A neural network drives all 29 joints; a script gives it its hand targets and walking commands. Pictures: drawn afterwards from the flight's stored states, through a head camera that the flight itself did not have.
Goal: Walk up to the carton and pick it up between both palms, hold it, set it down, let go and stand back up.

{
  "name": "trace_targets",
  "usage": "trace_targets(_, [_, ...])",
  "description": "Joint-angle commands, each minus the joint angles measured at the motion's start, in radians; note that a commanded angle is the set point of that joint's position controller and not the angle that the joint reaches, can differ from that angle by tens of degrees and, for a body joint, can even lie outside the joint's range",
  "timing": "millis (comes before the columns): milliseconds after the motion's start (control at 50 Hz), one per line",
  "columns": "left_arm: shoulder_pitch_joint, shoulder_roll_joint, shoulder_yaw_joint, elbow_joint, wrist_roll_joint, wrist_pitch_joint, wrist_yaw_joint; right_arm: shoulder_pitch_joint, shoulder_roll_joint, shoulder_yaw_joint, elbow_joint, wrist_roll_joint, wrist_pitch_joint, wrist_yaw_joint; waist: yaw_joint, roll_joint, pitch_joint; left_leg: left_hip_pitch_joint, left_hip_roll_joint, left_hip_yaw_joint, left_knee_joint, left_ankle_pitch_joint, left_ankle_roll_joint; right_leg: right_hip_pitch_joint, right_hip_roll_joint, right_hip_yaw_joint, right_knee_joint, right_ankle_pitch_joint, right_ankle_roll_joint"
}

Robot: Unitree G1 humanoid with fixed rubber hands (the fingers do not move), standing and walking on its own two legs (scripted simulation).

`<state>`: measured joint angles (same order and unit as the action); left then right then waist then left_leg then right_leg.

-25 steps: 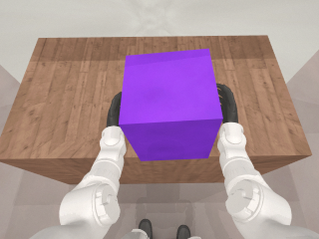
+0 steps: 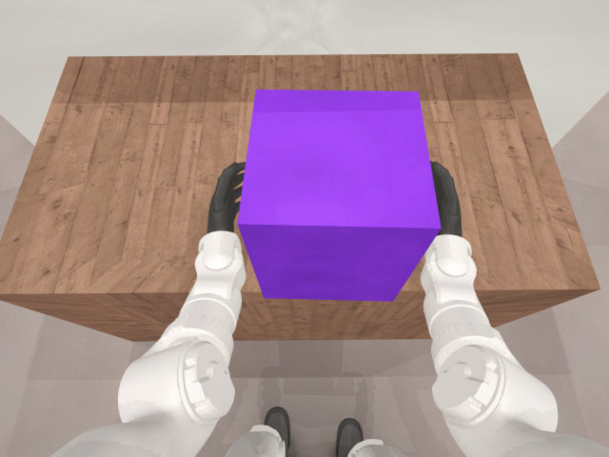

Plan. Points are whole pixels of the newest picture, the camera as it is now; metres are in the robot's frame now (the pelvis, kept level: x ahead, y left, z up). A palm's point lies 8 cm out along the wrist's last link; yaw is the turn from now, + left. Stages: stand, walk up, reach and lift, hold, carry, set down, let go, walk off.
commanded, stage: set down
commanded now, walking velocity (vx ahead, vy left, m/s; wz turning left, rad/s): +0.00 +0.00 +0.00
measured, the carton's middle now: (331, 207) +0.44 +0.00 -0.04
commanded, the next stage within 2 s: none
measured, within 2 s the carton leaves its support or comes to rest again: neither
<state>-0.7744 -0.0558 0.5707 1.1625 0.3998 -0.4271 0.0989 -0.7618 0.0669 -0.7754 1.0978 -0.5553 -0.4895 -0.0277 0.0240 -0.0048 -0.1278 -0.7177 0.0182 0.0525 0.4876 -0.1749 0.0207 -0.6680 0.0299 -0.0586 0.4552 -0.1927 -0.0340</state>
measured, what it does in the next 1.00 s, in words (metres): stands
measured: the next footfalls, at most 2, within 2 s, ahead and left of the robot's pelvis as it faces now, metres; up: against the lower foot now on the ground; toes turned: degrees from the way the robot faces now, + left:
none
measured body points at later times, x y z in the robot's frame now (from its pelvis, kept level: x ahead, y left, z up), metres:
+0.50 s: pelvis +0.00 +0.00 +0.00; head +0.14 +0.01 +0.43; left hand +0.41 +0.15 -0.03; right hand +0.42 -0.15 -0.02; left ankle +0.01 +0.10 -0.73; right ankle -0.01 -0.10 -0.73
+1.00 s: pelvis -0.01 +0.00 -0.03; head +0.12 +0.01 +0.40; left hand +0.43 +0.16 -0.05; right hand +0.44 -0.15 -0.04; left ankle +0.01 +0.10 -0.73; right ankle -0.01 -0.10 -0.73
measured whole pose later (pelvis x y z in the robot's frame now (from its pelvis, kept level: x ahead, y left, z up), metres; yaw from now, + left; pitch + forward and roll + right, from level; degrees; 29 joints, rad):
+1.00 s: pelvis -0.01 +0.00 -0.03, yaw -3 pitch +31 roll -2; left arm -0.92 0.09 0.25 1.42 0.03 -0.44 0.17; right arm -0.90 -0.08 -0.27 1.33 -0.06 -0.39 -0.10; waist 0.03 0.01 -0.27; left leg -1.03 0.06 0.07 0.76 -0.27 0.02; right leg -0.97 0.05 -0.05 0.70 -0.27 -0.03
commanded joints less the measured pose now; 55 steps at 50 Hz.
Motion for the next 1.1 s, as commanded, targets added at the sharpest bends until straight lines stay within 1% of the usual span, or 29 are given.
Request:
trace_targets(0, [-0.52,-0.408,-0.191,-0.023,0.082,-0.016,-0.077,-0.443,0.52,0.257,0.093,-0.117,0.018,0.113,0.004,-0.01,-0.621,0.268,0.018,0.047,-0.028,0.241,-0.03,0.412,-0.035,-0.009,0.007,0.311,0.026])
trace_targets(40, [-0.499,-0.403,-0.177,-0.017,0.096,-0.012,-0.074,-0.432,0.525,0.263,0.09,-0.117,0.019,0.113,0.015,-0.009,-0.612,0.268,0.018,0.048,-0.027,0.248,-0.029,0.419,-0.034,-0.007,0.012,0.324,0.024])
trace_targets(100, [-0.468,-0.412,-0.174,-0.016,0.105,-0.017,-0.077,-0.411,0.525,0.255,0.092,-0.133,0.01,0.11,-0.002,-0.029,-0.613,0.271,0.02,0.044,-0.016,0.282,-0.026,0.426,-0.031,-0.008,0.021,0.371,0.032])
trace_targets(140, [-0.484,-0.4,-0.154,-0.014,0.103,-0.027,-0.079,-0.424,0.534,0.271,0.089,-0.129,0.013,0.112,0.015,-0.05,-0.621,0.231,0.016,0.052,-0.011,0.259,-0.012,0.442,-0.039,0.005,0.035,0.373,0.038])
trace_targets(160, [-0.478,-0.414,-0.166,-0.019,0.108,-0.022,-0.081,-0.414,0.537,0.262,0.09,-0.133,0.014,0.109,-0.007,-0.043,-0.615,0.237,0.019,0.046,-0.019,0.241,-0.013,0.45,-0.04,0.003,0.034,0.373,0.037])
trace_targets(220, [-0.47,-0.405,-0.153,-0.024,0.114,-0.017,-0.077,-0.401,0.525,0.254,0.105,-0.131,0.018,0.114,0.012,-0.017,-0.588,0.26,0.02,0.046,-0.016,0.25,-0.022,0.409,-0.038,-0.002,0.021,0.311,0.024])
trace_targets(280, [-0.463,-0.393,-0.153,-0.03,0.106,-0.012,-0.079,-0.401,0.519,0.257,0.089,-0.13,0.022,0.113,0.007,-0.034,-0.588,0.225,0.013,0.049,-0.012,0.239,-0.015,0.428,-0.039,0.006,0.029,0.328,0.032])
trace_targets(320, [-0.469,-0.398,-0.157,-0.033,0.104,-0.014,-0.081,-0.399,0.524,0.253,0.097,-0.136,0.022,0.11,-0.011,-0.038,-0.576,0.221,0.017,0.044,-0.009,0.226,-0.013,0.415,-0.037,0.004,0.042,0.333,0.032])
trace_targets(340, [-0.465,-0.388,-0.143,-0.03,0.106,-0.013,-0.083,-0.396,0.526,0.257,0.098,-0.13,0.026,0.111,0.006,-0.032,-0.564,0.216,0.015,0.048,-0.005,0.22,-0.011,0.415,-0.042,0.007,0.043,0.323,0.031])
trace_targets(360, [-0.451,-0.379,-0.139,-0.021,0.111,-0.007,-0.083,-0.381,0.52,0.258,0.109,-0.126,0.032,0.111,0.003,-0.028,-0.542,0.209,0.013,0.049,-0.009,0.21,-0.008,0.421,-0.044,0.012,0.038,0.323,0.029])
trace_targets(400, [-0.441,-0.375,-0.133,-0.029,0.115,-0.005,-0.08,-0.39,0.519,0.268,0.081,-0.117,0.028,0.112,0.024,-0.019,-0.55,0.191,0.01,0.052,-0.011,0.189,-0.009,0.419,-0.047,0.017,0.039,0.297,0.029])
trace_targets(500, [-0.442,-0.343,-0.143,-0.051,0.11,0.012,-0.068,-0.384,0.456,0.228,0.083,-0.115,0.041,0.107,-0.008,-0.014,-0.575,0.26,0.018,0.039,0.022,0.236,-0.018,0.344,-0.034,0.007,0.045,0.271,0.022])
trace_targets(520, [-0.426,-0.31,-0.131,-0.053,0.102,0.012,-0.062,-0.372,0.42,0.231,0.073,-0.101,0.041,0.102,0.004,-0.014,-0.585,0.257,0.014,0.044,0.026,0.244,-0.018,0.352,-0.035,0.015,0.044,0.277,0.022])
trace_targets(560, [-0.441,-0.277,-0.125,-0.056,0.082,0.006,-0.055,-0.399,0.394,0.225,0.053,-0.087,0.04,0.093,-0.001,-0.033,-0.595,0.235,0.014,0.041,0.028,0.226,-0.012,0.34,-0.036,0.016,0.05,0.267,0.03])
trace_targets(580, [-0.425,-0.244,-0.118,-0.05,0.073,0.002,-0.05,-0.38,0.364,0.239,0.054,-0.067,0.04,0.086,0.006,-0.031,-0.6,0.218,0.009,0.044,0.037,0.247,-0.009,0.37,-0.039,0.025,0.061,0.308,0.031])
trace_targets(640, [-0.431,-0.119,-0.086,-0.056,0.052,0.005,-0.021,-0.395,0.225,0.235,0.046,0.007,0.054,0.056,0.011,-0.022,-0.604,0.222,0.006,0.04,0.045,0.252,-0.015,0.368,-0.031,0.033,0.069,0.299,0.031])
trace_targets(660, [-0.449,-0.102,-0.075,-0.05,0.044,0.004,-0.016,-0.419,0.215,0.24,0.048,0.028,0.06,0.047,0.017,-0.018,-0.589,0.198,0.003,0.044,0.051,0.245,-0.012,0.367,-0.033,0.041,0.074,0.292,0.032])
trace_targets(680, [-0.482,-0.145,-0.093,-0.079,0.032,-0.004,-0.014,-0.439,0.26,0.234,0.042,0.027,0.064,0.039,0.004,-0.008,-0.608,0.175,0.005,0.035,0.055,0.221,-0.008,0.337,-0.038,0.04,0.08,0.265,0.032])
trace_targets(700, [-0.468,-0.096,-0.097,-0.067,0.027,-0.009,-0.003,-0.413,0.199,0.242,0.048,0.04,0.06,0.035,0.017,0.017,-0.648,0.197,0.007,0.04,0.062,0.238,-0.02,0.333,-0.033,0.04,0.088,0.275,0.025])
trace_targets(740, [-0.475,0.094,-0.114,-0.055,-0.055,-0.013,0.039,-0.425,-0.009,0.293,0.054,0.164,0.061,-0.003,0.017,0.027,-0.716,0.213,0.005,0.037,0.099,0.317,-0.032,0.337,-0.02,0.052,0.117,0.353,0.019])
trace_targets(780, [-0.489,0.117,-0.17,-0.016,-0.136,-0.012,0.057,-0.468,-0.032,0.401,0.08,0.285,0.063,-0.029,0.038,0.028,-0.729,0.174,0.007,0.027,0.136,0.334,-0.03,0.319,-0.015,0.059,0.141,0.362,0.021])
trace_targets(820, [-0.557,0.161,-0.231,0.009,-0.234,-0.034,0.065,-0.53,-0.089,0.453,0.058,0.362,0.046,-0.046,0.042,0.032,-0.843,0.159,0.008,0.026,0.174,0.339,-0.046,0.262,-0.01,0.054,0.162,0.356,0.02])
trace_targets(840, [-0.591,0.173,-0.251,0.01,-0.27,-0.049,0.068,-0.553,-0.092,0.484,0.049,0.394,0.047,-0.052,0.041,0.022,-0.892,0.152,0.008,0.024,0.197,0.332,-0.047,0.248,-0.007,0.055,0.182,0.341,0.019])
trace_targets(860, [-0.612,0.196,-0.272,0.022,-0.308,-0.062,0.07,-0.576,-0.125,0.507,0.025,0.423,0.043,-0.056,0.05,0.03,-0.951,0.141,0.002,0.028,0.223,0.331,-0.053,0.236,-0.004,0.056,0.204,0.336,0.022])
trace_targets(900, [-0.646,0.204,-0.333,0.047,-0.361,-0.07,0.07,-0.61,-0.159,0.541,0.03,0.479,0.047,-0.062,0.044,0.056,-1.007,0.2,0.01,0.017,0.268,0.366,-0.074,0.165,0.005,0.04,0.231,0.323,0.019])
trace_targets(960, [-0.675,0.265,-0.395,0.126,-0.422,-0.073,0.064,-0.618,-0.276,0.588,0.11,0.567,0.045,-0.065,0.027,0.085,-1.047,0.295,0.016,0.001,0.342,0.44,-0.105,0.03,0.027,0.02,0.25,0.306,0.012])
trace_targets(980, [-0.666,0.278,-0.406,0.162,-0.437,-0.065,0.059,-0.621,-0.303,0.611,0.138,0.591,0.047,-0.065,0.033,0.084,-1.02,0.3,0.019,-0.003,0.354,0.44,-0.106,0.005,0.03,0.019,0.255,0.287,0.01])
trace_targets(1020, [-0.65,0.294,-0.44,0.183,-0.472,-0.063,0.049,-0.629,-0.357,0.629,0.156,0.633,0.036,-0.068,0.013,0.07,-1.02,0.325,0.024,-0.017,0.384,0.476,-0.115,-0.049,0.041,0.004,0.278,0.308,0.02])
trace_targets(1080, [-0.676,0.324,-0.47,0.207,-0.511,-0.073,0.037,-0.662,-0.408,0.65,0.181,0.668,0.016,-0.068,0.008,0.049,-1.028,0.293,0.017,-0.01,0.416,0.476,-0.122,-0.078,0.047,-0.005,0.299,0.294,0.03])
